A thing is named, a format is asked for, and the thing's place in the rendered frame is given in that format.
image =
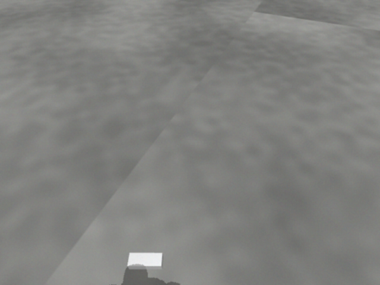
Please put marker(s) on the carton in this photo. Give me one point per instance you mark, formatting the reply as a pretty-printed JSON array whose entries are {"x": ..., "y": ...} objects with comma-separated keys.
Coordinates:
[{"x": 145, "y": 261}]

